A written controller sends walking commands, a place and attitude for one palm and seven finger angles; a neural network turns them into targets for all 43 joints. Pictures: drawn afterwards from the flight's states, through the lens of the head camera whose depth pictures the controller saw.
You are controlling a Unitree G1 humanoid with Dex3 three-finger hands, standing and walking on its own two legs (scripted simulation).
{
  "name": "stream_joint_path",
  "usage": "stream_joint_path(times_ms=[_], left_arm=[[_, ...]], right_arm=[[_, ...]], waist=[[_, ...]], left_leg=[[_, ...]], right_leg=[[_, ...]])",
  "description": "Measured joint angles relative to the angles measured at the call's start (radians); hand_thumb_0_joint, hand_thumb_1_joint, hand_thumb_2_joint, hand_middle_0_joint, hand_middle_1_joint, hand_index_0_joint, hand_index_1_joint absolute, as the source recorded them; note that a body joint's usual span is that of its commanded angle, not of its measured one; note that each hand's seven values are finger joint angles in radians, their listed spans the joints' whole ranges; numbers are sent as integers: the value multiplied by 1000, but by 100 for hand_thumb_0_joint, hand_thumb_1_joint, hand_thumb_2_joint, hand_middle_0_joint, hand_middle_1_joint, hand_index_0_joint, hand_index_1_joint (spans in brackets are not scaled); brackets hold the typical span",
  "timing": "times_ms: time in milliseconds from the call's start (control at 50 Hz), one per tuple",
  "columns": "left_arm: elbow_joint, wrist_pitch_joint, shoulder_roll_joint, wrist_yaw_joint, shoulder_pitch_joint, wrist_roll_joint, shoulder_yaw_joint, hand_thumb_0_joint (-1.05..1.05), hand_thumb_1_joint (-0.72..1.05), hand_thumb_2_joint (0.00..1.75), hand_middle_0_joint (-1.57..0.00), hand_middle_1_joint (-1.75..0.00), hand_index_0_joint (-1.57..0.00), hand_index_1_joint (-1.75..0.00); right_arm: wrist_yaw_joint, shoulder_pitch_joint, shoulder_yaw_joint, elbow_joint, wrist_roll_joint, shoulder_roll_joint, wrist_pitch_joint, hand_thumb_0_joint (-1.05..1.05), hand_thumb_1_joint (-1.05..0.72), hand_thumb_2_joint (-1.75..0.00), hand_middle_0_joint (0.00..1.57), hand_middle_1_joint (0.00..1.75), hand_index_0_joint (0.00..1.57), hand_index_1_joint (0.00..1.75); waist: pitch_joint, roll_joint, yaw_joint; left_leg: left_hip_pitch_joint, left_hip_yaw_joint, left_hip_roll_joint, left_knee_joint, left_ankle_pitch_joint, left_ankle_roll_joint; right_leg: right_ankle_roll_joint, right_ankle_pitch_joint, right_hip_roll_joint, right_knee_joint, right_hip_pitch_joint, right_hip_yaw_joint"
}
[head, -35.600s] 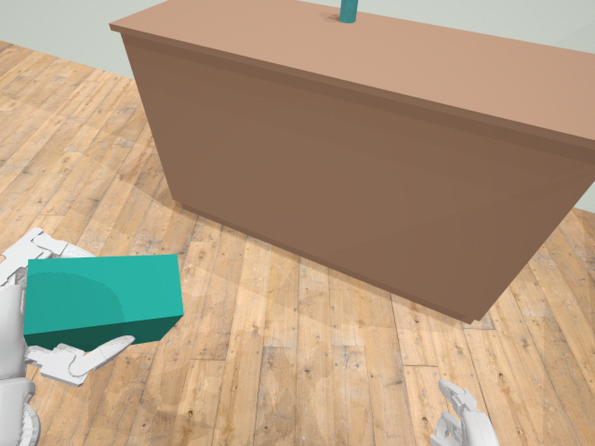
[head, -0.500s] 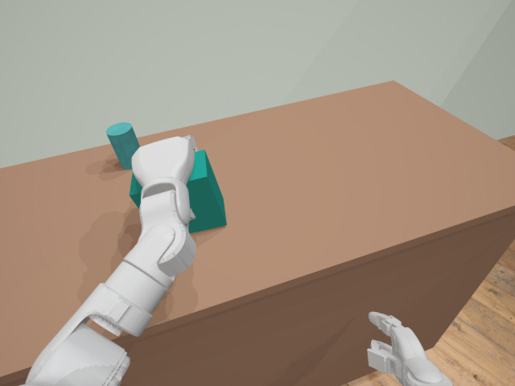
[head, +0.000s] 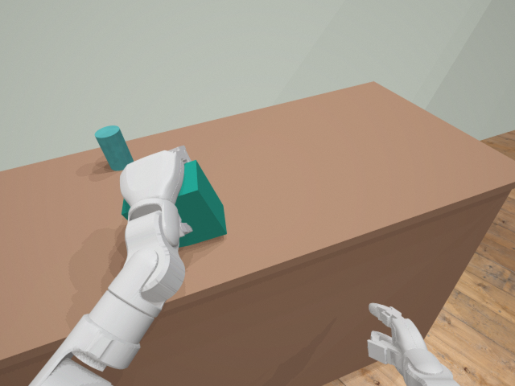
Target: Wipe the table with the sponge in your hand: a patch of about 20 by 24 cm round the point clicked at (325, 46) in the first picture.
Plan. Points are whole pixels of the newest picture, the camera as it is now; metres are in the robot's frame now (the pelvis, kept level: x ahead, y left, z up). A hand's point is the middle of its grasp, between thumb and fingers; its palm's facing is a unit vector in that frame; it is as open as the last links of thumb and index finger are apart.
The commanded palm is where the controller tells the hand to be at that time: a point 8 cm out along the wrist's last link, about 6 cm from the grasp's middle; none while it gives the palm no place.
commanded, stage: wipe back along the third lane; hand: left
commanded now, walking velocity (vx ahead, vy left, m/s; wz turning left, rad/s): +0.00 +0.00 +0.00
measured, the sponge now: (184, 216) +0.35 +0.17 +0.12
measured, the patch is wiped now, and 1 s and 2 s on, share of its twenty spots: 1.00 1.00 1.00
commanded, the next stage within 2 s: slide back across to the middle lane in 0.10 s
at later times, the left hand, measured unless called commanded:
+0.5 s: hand (168, 207) +0.31 +0.17 +0.18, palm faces +0.25 -0.23 -0.94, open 10.4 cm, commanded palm +0.26 +0.19 +0.22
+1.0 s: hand (121, 225) +0.27 +0.23 +0.17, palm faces +0.19 -0.14 -0.97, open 10.4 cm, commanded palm +0.24 +0.23 +0.23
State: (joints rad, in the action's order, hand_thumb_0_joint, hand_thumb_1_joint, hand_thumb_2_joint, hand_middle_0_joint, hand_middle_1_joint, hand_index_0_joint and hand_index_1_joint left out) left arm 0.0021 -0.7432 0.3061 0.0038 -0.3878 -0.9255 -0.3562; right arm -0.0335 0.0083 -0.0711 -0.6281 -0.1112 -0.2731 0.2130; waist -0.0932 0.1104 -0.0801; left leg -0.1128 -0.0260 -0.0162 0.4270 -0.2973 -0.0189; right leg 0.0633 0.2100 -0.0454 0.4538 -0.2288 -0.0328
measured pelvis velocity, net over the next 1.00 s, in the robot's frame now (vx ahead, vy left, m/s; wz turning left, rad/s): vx -0.03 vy -0.02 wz -0.03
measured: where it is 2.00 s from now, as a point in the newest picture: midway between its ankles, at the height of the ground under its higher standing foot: outside the picture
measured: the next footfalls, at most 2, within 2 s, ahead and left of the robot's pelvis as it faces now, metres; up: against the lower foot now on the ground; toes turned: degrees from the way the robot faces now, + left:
none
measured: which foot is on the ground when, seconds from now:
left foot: down 0.00-1.00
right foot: down 0.00-1.00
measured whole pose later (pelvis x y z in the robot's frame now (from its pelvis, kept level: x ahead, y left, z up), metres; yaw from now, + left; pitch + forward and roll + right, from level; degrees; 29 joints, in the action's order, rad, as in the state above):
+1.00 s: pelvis -0.03 -0.02 +0.00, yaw -2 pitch -3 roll +1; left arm -0.12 -0.61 0.50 -0.10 -0.19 -0.83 -0.12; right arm 0.07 -0.02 -0.06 -0.65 -0.08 -0.29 0.06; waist -0.04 0.13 -0.10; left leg -0.12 0.01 -0.01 0.46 -0.29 0.01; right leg 0.09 0.19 -0.07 0.48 -0.24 -0.01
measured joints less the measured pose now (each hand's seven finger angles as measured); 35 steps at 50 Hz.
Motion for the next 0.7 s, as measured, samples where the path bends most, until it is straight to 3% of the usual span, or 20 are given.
stream_joint_path(times_ms=[300,480,700], left_arm=[[-91,25,33,4,84,42,60,-1,-51,104,-66,-133,-69,-133],[-144,33,84,-29,131,93,140,-1,-51,104,-66,-133,-69,-133],[-173,55,164,-72,186,123,214,-2,-51,104,-66,-133,-70,-132]], right_arm=[[24,-3,4,3,5,-7,-12,1,-90,-89,20,30,20,30],[45,-8,8,11,15,-11,-27,1,-90,-89,20,30,20,30],[77,-15,15,4,25,-22,-69,1,-90,-89,20,30,20,30]], waist=[[14,8,6],[23,4,16],[37,13,0]], left_leg=[[0,-4,26,14,0,22],[5,-14,34,14,2,21],[2,21,27,28,-4,21]], right_leg=[[27,-7,-26,7,-1,0],[38,-11,-39,13,-5,17],[42,-14,-49,26,-12,33]])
